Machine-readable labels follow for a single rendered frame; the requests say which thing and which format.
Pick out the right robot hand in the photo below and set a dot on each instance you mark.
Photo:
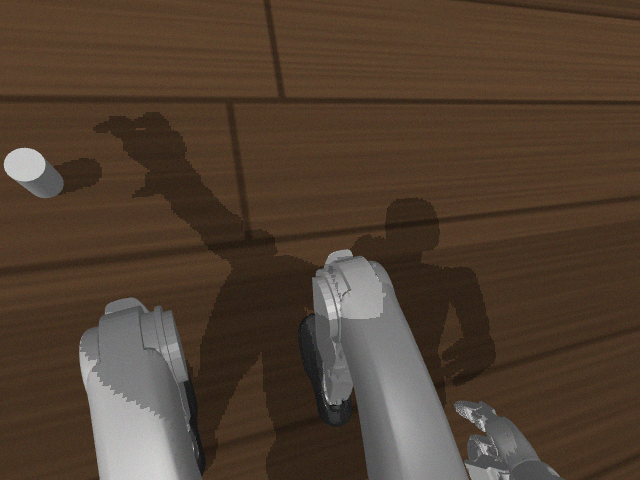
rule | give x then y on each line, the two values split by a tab
495	456

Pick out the right robot arm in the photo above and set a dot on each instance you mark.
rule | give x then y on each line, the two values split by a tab
534	470

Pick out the right robot foot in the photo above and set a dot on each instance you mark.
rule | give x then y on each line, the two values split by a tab
332	415

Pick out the can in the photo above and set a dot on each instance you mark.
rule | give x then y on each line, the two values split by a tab
30	169

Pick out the left robot foot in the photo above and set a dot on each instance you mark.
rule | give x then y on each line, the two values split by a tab
198	449

